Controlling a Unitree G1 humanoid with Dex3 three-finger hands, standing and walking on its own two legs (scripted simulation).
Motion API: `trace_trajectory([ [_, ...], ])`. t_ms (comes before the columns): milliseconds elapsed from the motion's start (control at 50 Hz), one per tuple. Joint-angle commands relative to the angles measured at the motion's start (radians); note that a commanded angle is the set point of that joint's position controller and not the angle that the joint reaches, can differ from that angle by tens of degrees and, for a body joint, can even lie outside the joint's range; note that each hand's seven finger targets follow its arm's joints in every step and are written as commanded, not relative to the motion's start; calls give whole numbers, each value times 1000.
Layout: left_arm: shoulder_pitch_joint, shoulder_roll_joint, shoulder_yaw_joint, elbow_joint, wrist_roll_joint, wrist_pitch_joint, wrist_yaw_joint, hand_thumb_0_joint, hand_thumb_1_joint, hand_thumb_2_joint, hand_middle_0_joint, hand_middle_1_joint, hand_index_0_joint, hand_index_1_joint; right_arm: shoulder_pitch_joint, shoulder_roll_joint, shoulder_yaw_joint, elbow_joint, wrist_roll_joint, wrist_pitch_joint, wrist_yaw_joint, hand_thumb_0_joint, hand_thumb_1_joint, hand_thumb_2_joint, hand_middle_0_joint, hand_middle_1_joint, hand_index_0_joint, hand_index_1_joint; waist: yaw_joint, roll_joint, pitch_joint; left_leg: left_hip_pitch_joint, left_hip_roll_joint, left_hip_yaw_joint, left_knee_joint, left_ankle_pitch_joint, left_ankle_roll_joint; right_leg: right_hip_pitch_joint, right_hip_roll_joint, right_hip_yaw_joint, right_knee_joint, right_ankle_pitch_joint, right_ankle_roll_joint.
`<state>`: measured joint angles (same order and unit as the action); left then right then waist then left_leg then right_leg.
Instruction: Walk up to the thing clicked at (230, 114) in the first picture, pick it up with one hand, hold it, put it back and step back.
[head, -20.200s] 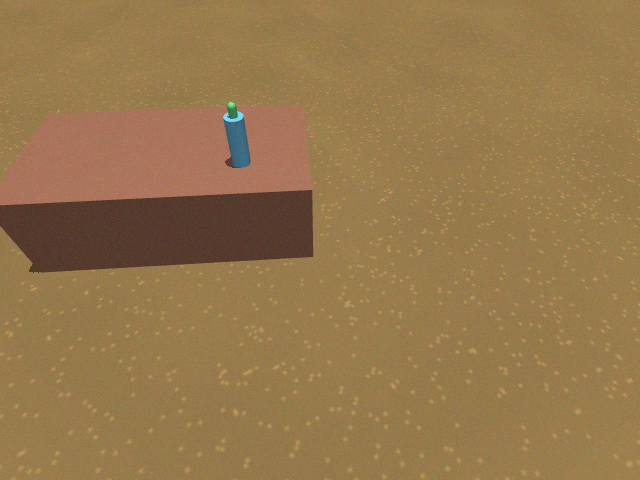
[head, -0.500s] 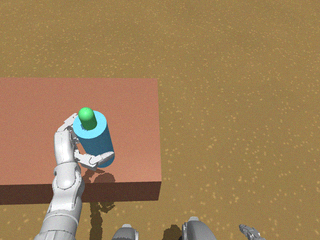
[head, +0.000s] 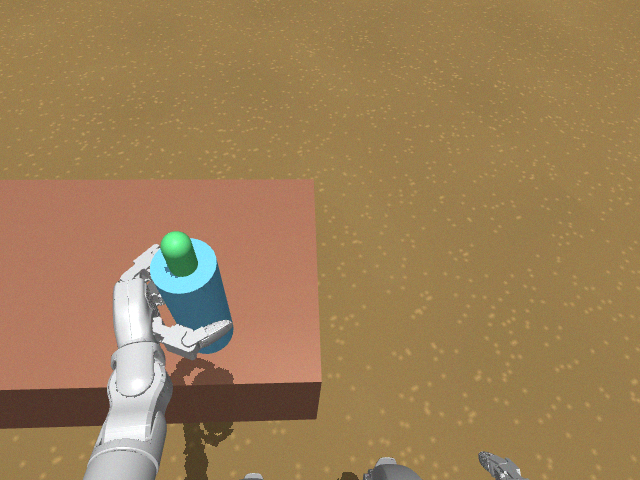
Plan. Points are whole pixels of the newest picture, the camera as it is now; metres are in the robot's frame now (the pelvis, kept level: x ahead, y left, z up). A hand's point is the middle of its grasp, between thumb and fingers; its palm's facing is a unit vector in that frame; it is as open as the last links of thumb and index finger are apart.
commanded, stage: lift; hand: left
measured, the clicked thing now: (195, 293) +0.34 +0.15 +0.04
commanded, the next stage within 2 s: hold in 0.06 s
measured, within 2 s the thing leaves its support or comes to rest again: neither
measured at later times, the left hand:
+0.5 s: hand (185, 299) +0.34 +0.17 +0.03, palm faces +0.25 -0.97 -0.05, open 10.3 cm
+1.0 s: hand (175, 303) +0.33 +0.18 +0.04, palm faces +0.26 -0.96 -0.04, open 10.4 cm
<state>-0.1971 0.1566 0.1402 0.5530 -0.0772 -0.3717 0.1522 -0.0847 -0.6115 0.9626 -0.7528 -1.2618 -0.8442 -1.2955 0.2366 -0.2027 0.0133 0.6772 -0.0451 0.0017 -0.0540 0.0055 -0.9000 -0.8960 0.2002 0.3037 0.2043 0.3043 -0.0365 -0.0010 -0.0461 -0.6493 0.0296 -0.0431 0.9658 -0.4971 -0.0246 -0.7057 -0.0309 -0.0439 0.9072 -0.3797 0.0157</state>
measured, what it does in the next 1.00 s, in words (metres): stands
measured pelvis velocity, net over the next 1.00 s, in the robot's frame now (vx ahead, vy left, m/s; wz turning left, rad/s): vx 0.00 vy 0.00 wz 0.00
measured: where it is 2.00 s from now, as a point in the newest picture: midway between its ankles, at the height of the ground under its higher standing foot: outside the picture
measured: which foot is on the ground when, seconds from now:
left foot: down 0.00-1.00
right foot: down 0.00-1.00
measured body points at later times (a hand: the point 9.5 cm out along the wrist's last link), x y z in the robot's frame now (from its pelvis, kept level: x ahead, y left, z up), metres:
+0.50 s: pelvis +0.00 +0.00 +0.01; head +0.06 +0.00 +0.46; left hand +0.32 +0.22 +0.04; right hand +0.12 -0.25 -0.10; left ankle -0.01 +0.13 -0.69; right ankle +0.04 -0.13 -0.69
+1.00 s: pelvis +0.00 +0.00 +0.02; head +0.05 +0.00 +0.46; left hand +0.31 +0.23 +0.04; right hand +0.13 -0.24 -0.10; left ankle -0.01 +0.13 -0.69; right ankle +0.04 -0.13 -0.69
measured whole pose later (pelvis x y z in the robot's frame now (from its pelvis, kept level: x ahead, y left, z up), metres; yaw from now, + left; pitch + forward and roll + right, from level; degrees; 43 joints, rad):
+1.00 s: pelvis +0.00 +0.00 +0.02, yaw +0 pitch +6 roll -1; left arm -0.14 0.14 0.16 0.52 -0.10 -0.37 0.12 -0.09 -0.61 0.93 -0.76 -1.28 -0.85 -1.32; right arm 0.21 -0.20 0.00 0.68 -0.03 -0.01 -0.04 0.01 -0.91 -0.90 0.20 0.30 0.20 0.30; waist -0.02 0.00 -0.02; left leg -0.50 0.03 -0.04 0.85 -0.45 -0.03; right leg -0.57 -0.03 -0.04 0.80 -0.34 0.01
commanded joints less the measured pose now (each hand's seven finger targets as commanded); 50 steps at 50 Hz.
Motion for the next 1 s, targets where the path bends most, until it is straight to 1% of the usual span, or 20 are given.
trace_trajectory([
  [0,-409,143,58,-382,-32,-138,4,0,20,1372,-1267,-1496,-1291,-1500,13,-135,-53,-107,5,-31,-12,0,-896,-900,199,300,200,300,9,84,-427,151,-32,18,-162,368,10,312,31,-2,-100,321,-31],
  [40,-403,117,37,-373,-35,-133,4,0,26,1379,-1280,-1510,-1304,-1515,17,-137,-55,-104,7,-30,-13,0,-900,-901,199,300,200,300,-2,72,-416,169,-29,19,-174,364,11,315,34,-3,-113,321,-31],
  [100,-397,136,56,-365,-38,-134,0,0,21,1384,-1286,-1516,-1311,-1520,-1,-130,-51,-99,5,-31,-16,0,-900,-901,199,300,200,300,4,56,-395,151,-33,25,-174,341,14,325,32,0,-132,309,-25],
  [140,-394,114,36,-343,-37,-134,-5,0,62,1412,-1309,-1540,-1333,-1545,6,-136,-55,-96,7,-33,-16,0,-901,-902,199,300,200,300,-6,39,-379,159,-30,22,-190,337,16,327,34,-2,-138,307,-25],
  [180,-400,127,54,-339,-42,-139,-9,0,15,1316,-1308,-1513,-1336,-1512,-12,-137,-56,-103,9,-34,-14,0,-906,-900,199,300,200,300,2,45,-333,152,-33,24,-200,311,16,316,33,-3,-152,276,-24],
  [240,-385,131,57,-344,-41,-144,-13,0,10,1291,-1296,-1497,-1327,-1492,-14,-135,-57,-103,9,-33,-8,0,-903,-899,199,300,200,300,9,55,-360,166,-32,27,-205,330,13,333,33,-2,-153,292,-26],
  [260,-374,112,36,-332,-44,-143,-17,0,-3,1294,-1302,-1500,-1331,-1496,-19,-132,-54,-103,11,-35,-4,0,-907,-900,199,300,200,300,5,56,-342,165,-32,25,-207,340,11,332,33,-5,-149,296,-26],
  [420,-363,132,62,-388,-45,-146,-14,0,18,1312,-1309,-1517,-1340,-1512,-22,-129,-54,-116,13,-32,0,0,-910,-901,199,300,200,300,19,59,-382,178,-32,26,-212,342,10,365,33,-2,-159,300,-24],
  [500,-363,110,47,-396,-50,-141,-14,0,29,1332,-1318,-1532,-1349,-1528,-33,-125,-51,-119,13,-34,-3,0,-909,-901,199,300,200,300,0,44,-369,178,-35,32,-218,302,16,369,31,5,-177,279,-19],
  [520,-383,140,72,-420,-49,-143,-10,0,35,1331,-1311,-1525,-1342,-1522,-33,-131,-54,-118,16,-36,-5,0,-908,-901,199,300,200,300,8,51,-361,179,-35,32,-224,295,17,372,30,6,-179,274,-19],
  [620,-340,111,43,-398,-45,-131,-16,0,39,1337,-1300,-1520,-1330,-1518,-32,-126,-51,-114,16,-37,-9,0,-908,-902,199,300,200,300,0,48,-357,196,-35,34,-227,316,17,373,30,6,-184,296,-19],
  [640,-364,135,53,-459,-45,-134,-16,0,54,1343,-1306,-1522,-1335,-1520,-35,-127,-52,-113,18,-40,-9,0,-907,-902,199,300,200,300,7,63,-355,197,-35,32,-233,314,16,375,28,4,-184,290,-20],
  [680,-304,109,42,-390,-46,-119,-20,0,51,1351,-1301,-1524,-1331,-1522,-35,-126,-51,-112,18,-39,-8,0,-906,-902,199,300,200,300,6,46,-333,193,-34,31,-231,341,13,372,31,1,-183,310,-21],
  [720,-329,124,59,-421,-48,-119,-18,0,68,1352,-1311,-1529,-1340,-1526,-33,-127,-54,-115,20,-41,-7,0,-905,-902,199,300,200,300,11,66,-349,210,-33,32,-233,338,13,378,30,2,-190,311,-21],
  [740,-322,96,25,-404,-48,-114,-24,0,61,1356,-1313,-1536,-1343,-1533,-33,-128,-52,-113,19,-42,-7,0,-908,-903,199,300,200,300,-1,63,-330,216,-32,29,-237,346,12,366,32,-1,-188,314,-24],
  [800,-320,143,76,-388,-48,-112,-24,0,35,1350,-1318,-1539,-1350,-1536,-34,-134,-58,-106,21,-45,-5,0,-910,-903,199,300,200,300,10,48,-323,207,-31,26,-240,350,13,374,31,-2,-190,315,-22],
  [820,-332,126,48,-401,-46,-112,-27,0,30,1358,-1325,-1548,-1356,-1545,-42,-129,-55,-112,23,-45,-5,0,-907,-902,199,300,200,300,7,55,-314,215,-31,27,-246,345,14,369,30,-1,-191,310,-22],
  [900,-319,109,54,-370,-57,-121,-30,0,16,1359,-1337,-1559,-1370,-1556,-47,-131,-58,-114,21,-49,1,0,-911,-903,199,300,200,300,12,44,-289,197,-33,28,-249,327,16,362,31,-5,-196,288,-21],
  [920,-322,128,79,-373,-57,-128,-28,0,38,1359,-1333,-1554,-1364,-1551,-46,-135,-61,-114,23,-50,1,0,-911,-903,199,300,200,300,17,34,-294,195,-33,28,-253,315,16,364,30,-4,-197,280,-20],
  [980,-312,118,53,-399,-48,-143,-35,0,36,1361,-1338,-1561,-1370,-1558,-50,-134,-63,-119,19,-52,7,0,-913,-904,199,300,200,300,16,60,-324,212,-33,28,-252,326,15,370,31,-4,-189,284,-24],
])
